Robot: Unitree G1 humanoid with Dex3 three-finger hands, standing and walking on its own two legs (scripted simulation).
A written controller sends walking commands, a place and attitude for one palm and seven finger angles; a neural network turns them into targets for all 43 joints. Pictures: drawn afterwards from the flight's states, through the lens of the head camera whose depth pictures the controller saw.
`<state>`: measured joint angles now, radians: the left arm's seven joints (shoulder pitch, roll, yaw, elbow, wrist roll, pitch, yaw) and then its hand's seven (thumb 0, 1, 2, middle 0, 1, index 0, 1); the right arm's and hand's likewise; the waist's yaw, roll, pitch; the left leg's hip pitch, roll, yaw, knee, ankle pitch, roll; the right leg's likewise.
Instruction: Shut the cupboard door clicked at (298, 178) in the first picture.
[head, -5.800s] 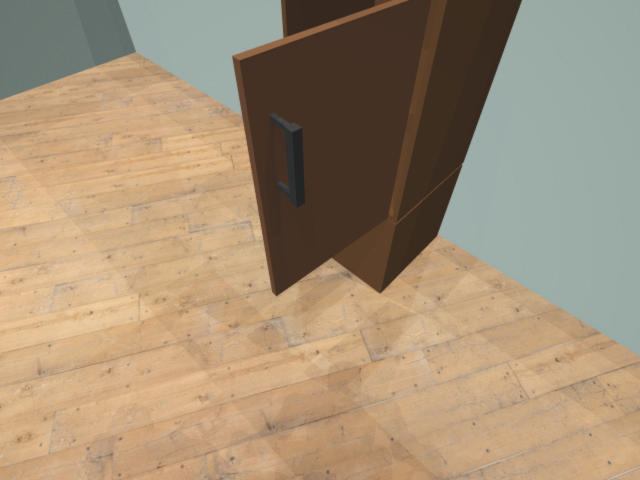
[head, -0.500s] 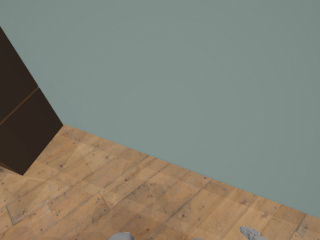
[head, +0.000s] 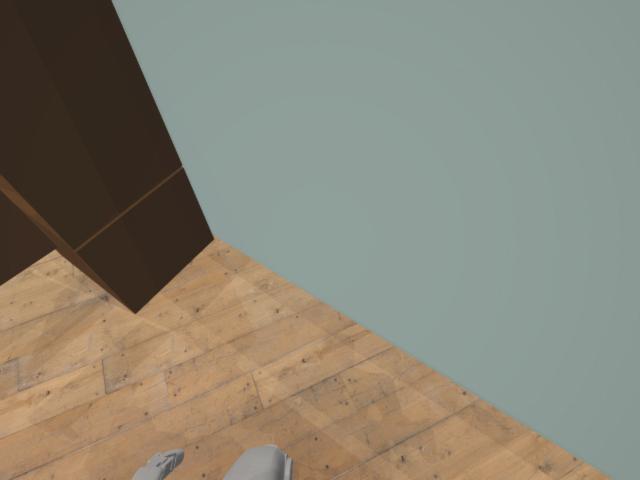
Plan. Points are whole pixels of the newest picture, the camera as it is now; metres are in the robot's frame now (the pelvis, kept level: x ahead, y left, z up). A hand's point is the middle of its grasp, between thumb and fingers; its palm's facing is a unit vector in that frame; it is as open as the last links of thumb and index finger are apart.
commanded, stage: turn to face it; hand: left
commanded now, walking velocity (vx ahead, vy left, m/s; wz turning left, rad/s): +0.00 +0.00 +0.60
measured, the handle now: out of the picture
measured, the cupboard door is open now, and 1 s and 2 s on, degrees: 84 84 84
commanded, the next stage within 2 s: take the last steps up to it in 1.26 s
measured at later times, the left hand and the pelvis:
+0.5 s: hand out of the picture +0.03 +0.24 -0.16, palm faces +0.33 -0.90 -0.29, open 7.4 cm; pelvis +0.00 +0.00 +0.00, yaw +18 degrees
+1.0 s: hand out of the picture -0.09 +0.20 -0.19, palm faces +0.61 -0.75 -0.25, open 7.3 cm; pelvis +0.01 +0.00 -0.01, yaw +36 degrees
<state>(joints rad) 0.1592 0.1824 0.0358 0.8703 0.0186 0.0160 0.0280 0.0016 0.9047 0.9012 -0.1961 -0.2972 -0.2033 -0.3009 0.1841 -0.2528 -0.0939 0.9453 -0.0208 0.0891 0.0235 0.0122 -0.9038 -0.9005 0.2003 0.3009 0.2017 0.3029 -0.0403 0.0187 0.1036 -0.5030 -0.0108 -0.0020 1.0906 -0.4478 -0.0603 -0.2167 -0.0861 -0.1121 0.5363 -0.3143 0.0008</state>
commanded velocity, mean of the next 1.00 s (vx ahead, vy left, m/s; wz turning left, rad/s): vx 0.00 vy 0.00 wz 0.55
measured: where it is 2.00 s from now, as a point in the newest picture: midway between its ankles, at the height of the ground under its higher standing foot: outside the picture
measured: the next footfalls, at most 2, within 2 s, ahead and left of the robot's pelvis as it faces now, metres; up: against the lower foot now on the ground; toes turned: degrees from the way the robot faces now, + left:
left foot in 0.20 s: +0.04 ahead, +0.14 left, +0.00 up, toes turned +13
right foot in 0.54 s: +0.09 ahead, -0.12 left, +0.00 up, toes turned +18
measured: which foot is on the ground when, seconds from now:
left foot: up 0.00-0.18, down 0.20-0.54, up 0.56-0.90, down 0.92-1.00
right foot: down 0.00-0.20, up 0.22-0.52, down 0.54-0.92, up 0.94-1.00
